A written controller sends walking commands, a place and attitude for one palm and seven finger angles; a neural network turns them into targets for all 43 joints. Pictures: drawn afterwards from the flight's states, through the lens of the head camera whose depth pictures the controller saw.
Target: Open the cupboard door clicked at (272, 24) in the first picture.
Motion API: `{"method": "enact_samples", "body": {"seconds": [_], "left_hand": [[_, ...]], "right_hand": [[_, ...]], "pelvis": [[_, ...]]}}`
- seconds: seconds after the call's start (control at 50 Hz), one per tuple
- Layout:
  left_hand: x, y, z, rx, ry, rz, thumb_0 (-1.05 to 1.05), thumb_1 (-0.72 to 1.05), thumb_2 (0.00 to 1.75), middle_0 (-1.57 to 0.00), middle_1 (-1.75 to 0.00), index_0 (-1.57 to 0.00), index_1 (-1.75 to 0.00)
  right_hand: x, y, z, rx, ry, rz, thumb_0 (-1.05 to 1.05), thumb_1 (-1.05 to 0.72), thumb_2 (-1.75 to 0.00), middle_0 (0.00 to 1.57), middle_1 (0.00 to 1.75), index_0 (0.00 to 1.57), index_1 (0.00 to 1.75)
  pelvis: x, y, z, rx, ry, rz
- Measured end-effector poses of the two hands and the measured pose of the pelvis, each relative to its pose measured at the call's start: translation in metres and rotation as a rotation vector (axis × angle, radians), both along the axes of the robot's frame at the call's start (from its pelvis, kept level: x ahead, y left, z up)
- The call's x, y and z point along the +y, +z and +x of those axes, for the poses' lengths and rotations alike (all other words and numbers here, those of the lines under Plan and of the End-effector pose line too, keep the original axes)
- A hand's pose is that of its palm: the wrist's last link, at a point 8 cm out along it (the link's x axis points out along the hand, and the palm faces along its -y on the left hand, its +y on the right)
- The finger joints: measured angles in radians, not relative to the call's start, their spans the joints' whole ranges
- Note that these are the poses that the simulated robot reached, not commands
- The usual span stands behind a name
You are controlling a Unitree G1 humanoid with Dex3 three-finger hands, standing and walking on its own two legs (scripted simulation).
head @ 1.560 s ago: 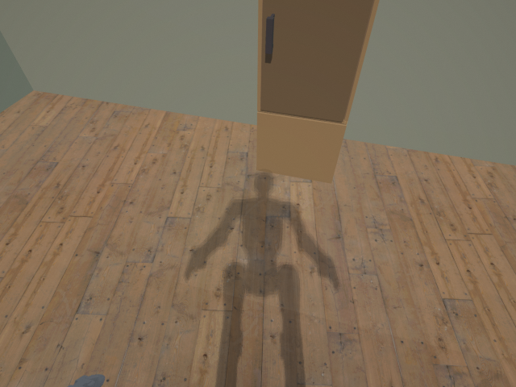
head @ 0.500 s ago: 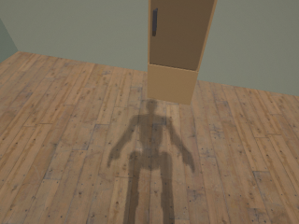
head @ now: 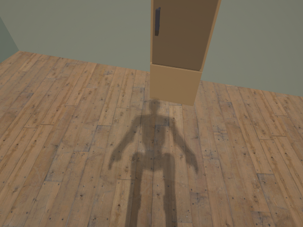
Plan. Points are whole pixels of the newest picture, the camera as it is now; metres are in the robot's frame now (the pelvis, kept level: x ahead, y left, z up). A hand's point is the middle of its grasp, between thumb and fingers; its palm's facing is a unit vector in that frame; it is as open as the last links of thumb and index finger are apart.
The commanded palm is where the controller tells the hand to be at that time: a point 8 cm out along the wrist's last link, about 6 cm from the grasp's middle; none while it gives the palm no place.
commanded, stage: walk to a spot facing it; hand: left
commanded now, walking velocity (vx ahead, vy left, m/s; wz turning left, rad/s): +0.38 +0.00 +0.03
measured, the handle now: (158, 18) +1.33 +0.03 +0.01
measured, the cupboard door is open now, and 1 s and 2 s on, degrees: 0 0 0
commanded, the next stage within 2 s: turn to face it in 0.98 s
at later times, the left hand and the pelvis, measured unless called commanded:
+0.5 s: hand out of the picture +0.12 +0.20 -0.19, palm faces -0.02 -0.99 -0.13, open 7.3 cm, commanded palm none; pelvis +0.11 +0.02 -0.01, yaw -1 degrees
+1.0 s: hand (110, 172) +0.34 +0.18 -0.19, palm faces +0.10 -0.98 -0.17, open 7.2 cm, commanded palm none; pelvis +0.33 -0.01 -0.01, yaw +4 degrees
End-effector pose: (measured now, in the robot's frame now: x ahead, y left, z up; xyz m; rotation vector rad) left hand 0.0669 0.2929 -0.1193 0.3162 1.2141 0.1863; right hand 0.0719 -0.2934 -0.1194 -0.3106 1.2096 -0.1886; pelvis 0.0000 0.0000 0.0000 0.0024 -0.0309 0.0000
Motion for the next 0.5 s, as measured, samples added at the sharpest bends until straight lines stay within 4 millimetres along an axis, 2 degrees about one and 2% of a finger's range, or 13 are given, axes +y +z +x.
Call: {"method": "enact_samples", "body": {"seconds": [0.06,0.14,0.28,0.34,0.38,0.42,0.5], "left_hand": [[-0.003,-0.002,-0.002,0.004,0.009,-0.001,0.00,0.90,0.90,-0.20,-0.30,-0.21,-0.30],[-0.015,-0.014,-0.011,0.034,0.026,-0.043,0.00,0.90,0.90,-0.20,-0.30,-0.20,-0.30],[-0.033,-0.044,-0.044,0.148,0.112,-0.159,0.00,0.90,0.90,-0.20,-0.30,-0.21,-0.30],[-0.037,-0.050,-0.048,0.244,0.105,-0.186,0.00,0.90,0.90,-0.20,-0.30,-0.20,-0.30],[-0.039,-0.048,-0.036,0.269,0.089,-0.197,0.01,0.90,0.90,-0.20,-0.30,-0.20,-0.30],[-0.041,-0.046,-0.013,0.255,0.078,-0.207,0.01,0.90,0.90,-0.20,-0.30,-0.20,-0.30],[-0.046,-0.041,0.054,0.171,0.050,-0.207,0.01,0.91,0.90,-0.20,-0.30,-0.20,-0.30]], "right_hand": [[0.003,-0.003,-0.001,0.007,-0.001,0.005,0.00,-0.90,-0.90,0.20,0.30,0.20,0.30],[0.017,-0.012,-0.009,0.041,-0.008,0.037,0.00,-0.90,-0.90,0.20,0.30,0.20,0.30],[0.058,-0.026,-0.026,0.139,-0.047,0.081,0.00,-0.91,-0.90,0.20,0.30,0.20,0.30],[0.079,-0.028,-0.034,0.143,-0.102,0.098,0.00,-0.91,-0.90,0.20,0.30,0.20,0.30],[0.092,-0.025,-0.047,0.174,-0.144,0.112,0.00,-0.91,-0.90,0.20,0.30,0.20,0.30],[0.104,-0.021,-0.062,0.237,-0.178,0.130,0.00,-0.91,-0.90,0.20,0.30,0.20,0.30],[0.122,-0.012,-0.086,0.384,-0.239,0.168,0.00,-0.90,-0.90,0.20,0.30,0.20,0.30]], "pelvis": [[0.000,-0.001,0.002,0.002,0.000,-0.001],[0.001,-0.005,0.013,0.007,-0.002,-0.007],[0.018,-0.015,0.046,0.014,0.013,-0.026],[0.026,-0.017,0.063,0.015,-0.016,-0.013],[0.027,-0.014,0.074,0.014,-0.017,-0.015],[0.026,-0.010,0.086,0.016,-0.015,-0.017],[0.023,-0.007,0.112,0.022,-0.017,-0.018]]}}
